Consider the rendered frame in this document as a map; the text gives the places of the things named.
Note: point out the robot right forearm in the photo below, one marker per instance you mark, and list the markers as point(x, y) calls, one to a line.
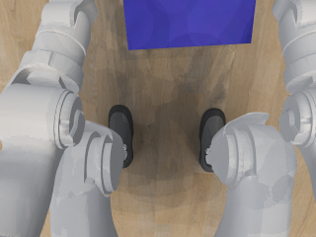
point(297, 35)

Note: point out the right robot upper arm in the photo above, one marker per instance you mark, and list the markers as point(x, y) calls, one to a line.
point(297, 126)

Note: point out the robot left forearm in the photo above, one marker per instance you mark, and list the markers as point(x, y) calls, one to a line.
point(60, 47)

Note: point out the robot right thigh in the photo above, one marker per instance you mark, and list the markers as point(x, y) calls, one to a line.
point(251, 162)

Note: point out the left robot foot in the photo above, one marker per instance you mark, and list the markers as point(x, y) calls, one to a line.
point(120, 121)

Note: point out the left robot upper arm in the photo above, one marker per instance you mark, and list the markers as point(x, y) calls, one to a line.
point(37, 124)

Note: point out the carton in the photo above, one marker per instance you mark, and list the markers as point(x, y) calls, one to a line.
point(154, 24)

